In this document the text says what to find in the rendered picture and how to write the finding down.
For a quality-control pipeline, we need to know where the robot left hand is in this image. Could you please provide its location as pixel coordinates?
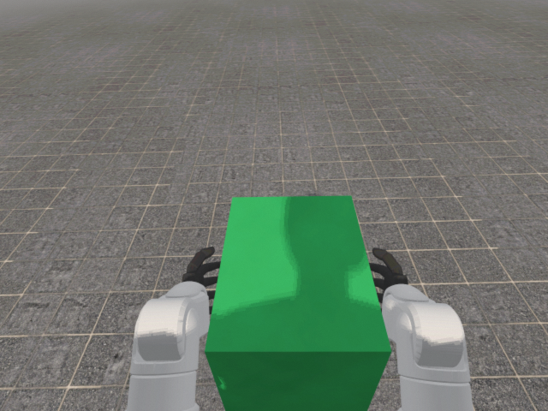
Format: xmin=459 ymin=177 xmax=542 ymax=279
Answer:
xmin=182 ymin=247 xmax=221 ymax=314

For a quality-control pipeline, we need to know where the right robot forearm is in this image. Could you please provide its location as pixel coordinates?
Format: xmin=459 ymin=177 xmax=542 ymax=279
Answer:
xmin=382 ymin=284 xmax=474 ymax=411

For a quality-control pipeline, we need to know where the carton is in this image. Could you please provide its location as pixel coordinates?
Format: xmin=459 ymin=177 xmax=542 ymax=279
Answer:
xmin=205 ymin=195 xmax=391 ymax=411

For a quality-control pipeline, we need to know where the left robot forearm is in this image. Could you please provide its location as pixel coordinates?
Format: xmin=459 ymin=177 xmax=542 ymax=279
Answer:
xmin=125 ymin=281 xmax=210 ymax=411

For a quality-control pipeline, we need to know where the robot right hand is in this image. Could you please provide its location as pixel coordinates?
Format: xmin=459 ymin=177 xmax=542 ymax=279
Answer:
xmin=369 ymin=247 xmax=408 ymax=312

